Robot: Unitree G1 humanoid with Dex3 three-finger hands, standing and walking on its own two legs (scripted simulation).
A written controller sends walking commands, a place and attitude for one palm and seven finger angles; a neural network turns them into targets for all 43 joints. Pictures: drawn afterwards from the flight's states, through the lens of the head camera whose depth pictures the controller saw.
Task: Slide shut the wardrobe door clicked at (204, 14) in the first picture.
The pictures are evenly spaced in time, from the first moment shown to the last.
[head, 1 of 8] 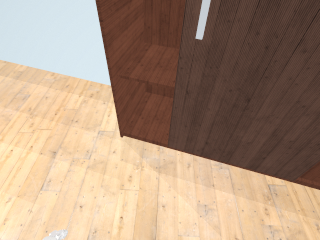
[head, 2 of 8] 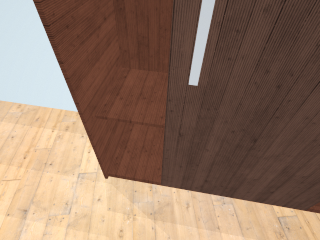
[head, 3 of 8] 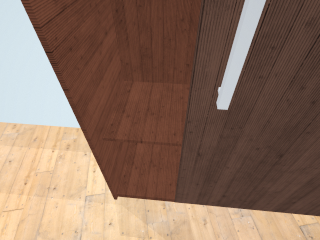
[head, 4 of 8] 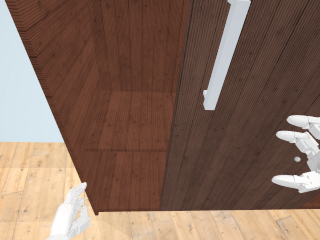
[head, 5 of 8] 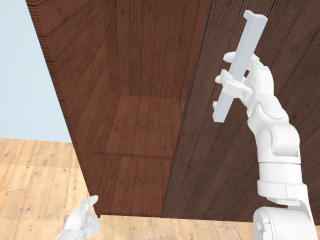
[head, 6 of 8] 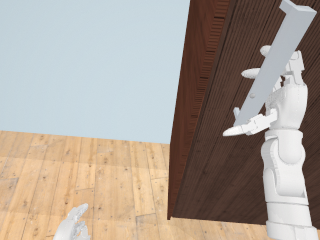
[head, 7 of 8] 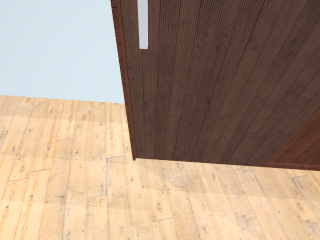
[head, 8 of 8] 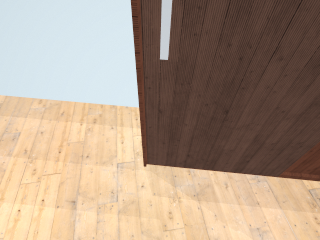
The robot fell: no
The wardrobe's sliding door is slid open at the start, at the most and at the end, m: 0.36 0.36 0.01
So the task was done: yes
